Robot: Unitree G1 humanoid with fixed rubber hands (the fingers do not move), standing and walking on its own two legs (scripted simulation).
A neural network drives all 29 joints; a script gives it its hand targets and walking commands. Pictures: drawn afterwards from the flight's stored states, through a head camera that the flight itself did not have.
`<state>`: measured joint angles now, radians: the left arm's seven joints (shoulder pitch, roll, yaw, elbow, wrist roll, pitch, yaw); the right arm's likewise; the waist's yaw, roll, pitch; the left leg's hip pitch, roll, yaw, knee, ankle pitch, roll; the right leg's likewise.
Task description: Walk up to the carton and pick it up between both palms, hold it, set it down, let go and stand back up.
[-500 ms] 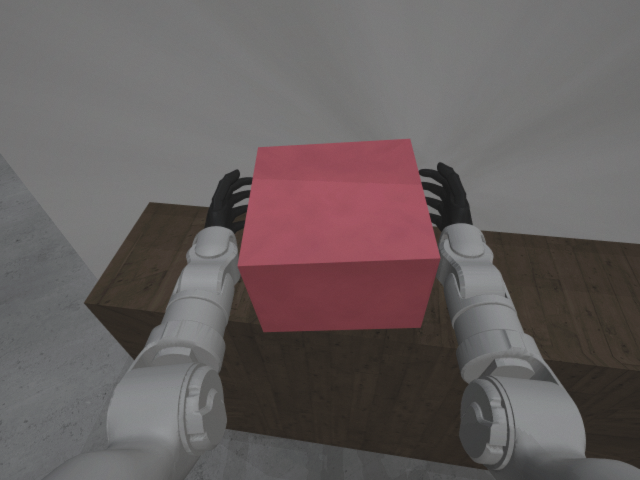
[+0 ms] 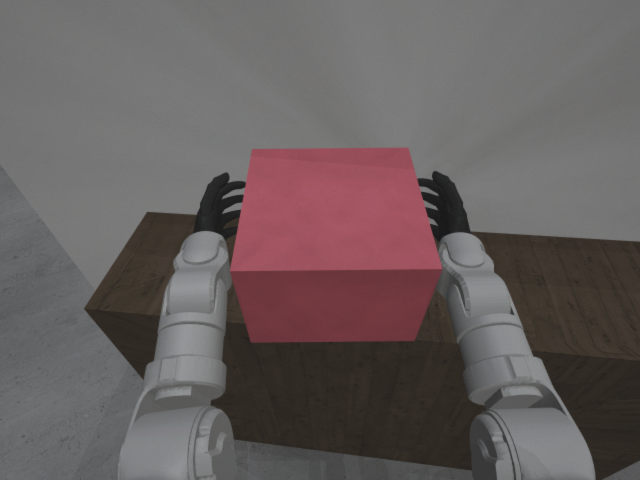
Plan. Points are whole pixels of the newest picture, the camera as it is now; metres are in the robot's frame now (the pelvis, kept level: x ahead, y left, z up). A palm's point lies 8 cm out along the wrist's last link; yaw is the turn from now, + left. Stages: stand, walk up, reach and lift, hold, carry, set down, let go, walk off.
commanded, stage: reach and lift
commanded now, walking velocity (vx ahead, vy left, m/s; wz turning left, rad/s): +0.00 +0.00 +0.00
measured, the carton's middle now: (331, 242) +0.39 -0.02 +0.10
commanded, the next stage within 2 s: hold in 1.64 s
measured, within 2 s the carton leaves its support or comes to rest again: neither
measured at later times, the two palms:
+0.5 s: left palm (173, 240) +0.34 +0.15 +0.18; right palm (448, 234) +0.34 -0.15 +0.16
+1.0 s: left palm (170, 238) +0.34 +0.16 +0.18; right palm (442, 228) +0.35 -0.15 +0.16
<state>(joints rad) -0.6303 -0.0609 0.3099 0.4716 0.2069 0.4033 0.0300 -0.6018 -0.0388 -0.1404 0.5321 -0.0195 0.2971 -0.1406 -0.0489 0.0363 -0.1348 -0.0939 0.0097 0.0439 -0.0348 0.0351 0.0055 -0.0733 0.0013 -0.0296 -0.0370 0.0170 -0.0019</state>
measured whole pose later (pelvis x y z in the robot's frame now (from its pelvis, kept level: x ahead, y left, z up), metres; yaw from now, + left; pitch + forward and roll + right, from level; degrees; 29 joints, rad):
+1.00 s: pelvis +0.00 +0.00 +0.00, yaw +0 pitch -4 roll +0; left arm -0.48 -0.09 0.29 -0.27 0.31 0.96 -0.10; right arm -0.51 -0.05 0.01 0.09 0.16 0.59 -0.21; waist -0.09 0.00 0.06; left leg 0.13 0.00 0.04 -0.09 0.03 -0.01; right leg 0.15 0.00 -0.03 -0.09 0.01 0.01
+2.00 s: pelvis +0.00 +0.00 +0.00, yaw -1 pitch -5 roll +0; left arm -0.48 -0.10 0.29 -0.25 0.30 0.96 -0.08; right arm -0.49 -0.07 0.02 0.08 0.18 0.58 -0.23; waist -0.08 0.01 0.08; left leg 0.14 0.01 0.06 -0.09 0.04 -0.01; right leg 0.15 0.00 -0.01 -0.08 0.02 0.00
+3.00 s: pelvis +0.00 +0.00 +0.00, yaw -1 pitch -5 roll +0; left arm -0.48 -0.09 0.28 -0.25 0.29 0.96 -0.08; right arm -0.49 -0.07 0.02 0.07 0.18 0.59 -0.23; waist -0.08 0.01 0.08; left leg 0.15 0.01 0.05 -0.09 0.03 -0.01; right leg 0.17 0.00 -0.02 -0.09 0.02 0.00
